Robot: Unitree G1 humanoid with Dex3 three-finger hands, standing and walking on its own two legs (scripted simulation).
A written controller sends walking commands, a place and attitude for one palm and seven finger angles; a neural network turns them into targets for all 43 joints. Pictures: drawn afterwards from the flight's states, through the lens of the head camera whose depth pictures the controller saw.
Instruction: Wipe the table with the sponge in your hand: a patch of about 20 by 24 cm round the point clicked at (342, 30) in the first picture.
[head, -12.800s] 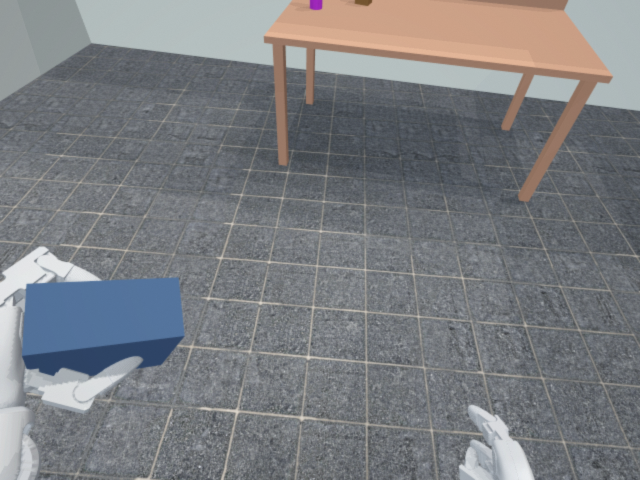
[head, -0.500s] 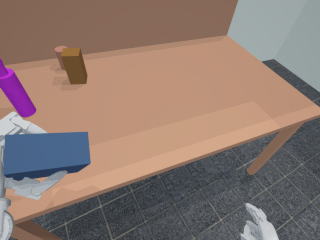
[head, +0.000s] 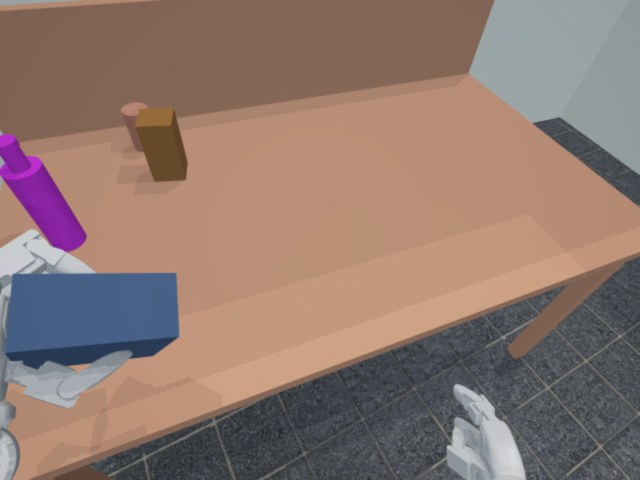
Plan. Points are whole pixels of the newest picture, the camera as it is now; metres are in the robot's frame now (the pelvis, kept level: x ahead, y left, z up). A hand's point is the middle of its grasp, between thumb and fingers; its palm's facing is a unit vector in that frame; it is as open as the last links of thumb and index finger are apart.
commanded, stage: come to a stop and stand still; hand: left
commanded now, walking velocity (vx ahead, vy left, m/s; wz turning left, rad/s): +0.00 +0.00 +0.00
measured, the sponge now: (119, 321) +0.23 +0.21 +0.15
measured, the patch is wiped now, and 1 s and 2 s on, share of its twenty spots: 0.00 0.00 0.00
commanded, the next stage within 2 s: look again from close up in 0.94 s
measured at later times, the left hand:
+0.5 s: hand (37, 362) +0.18 +0.26 +0.15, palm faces +0.34 -0.85 -0.40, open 9.8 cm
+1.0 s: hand (17, 341) +0.20 +0.28 +0.16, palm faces +0.37 -0.86 -0.36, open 9.8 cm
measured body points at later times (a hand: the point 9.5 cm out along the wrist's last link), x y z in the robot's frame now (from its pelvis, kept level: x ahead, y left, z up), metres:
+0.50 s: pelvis -0.04 +0.01 +0.00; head -0.02 +0.03 +0.45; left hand +0.16 +0.30 +0.17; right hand +0.12 -0.22 -0.07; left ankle +0.00 +0.09 -0.74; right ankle +0.00 -0.12 -0.74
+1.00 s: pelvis -0.03 +0.03 +0.00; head +0.00 +0.06 +0.45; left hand +0.17 +0.32 +0.18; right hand +0.17 -0.18 -0.05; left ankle +0.00 +0.09 -0.74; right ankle +0.00 -0.12 -0.74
